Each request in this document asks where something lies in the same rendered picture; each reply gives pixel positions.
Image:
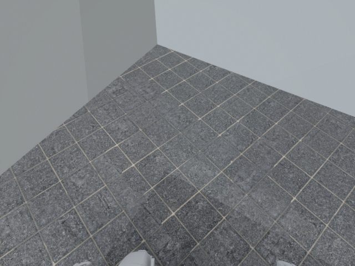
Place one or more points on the left robot thigh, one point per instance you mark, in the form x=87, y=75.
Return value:
x=138, y=259

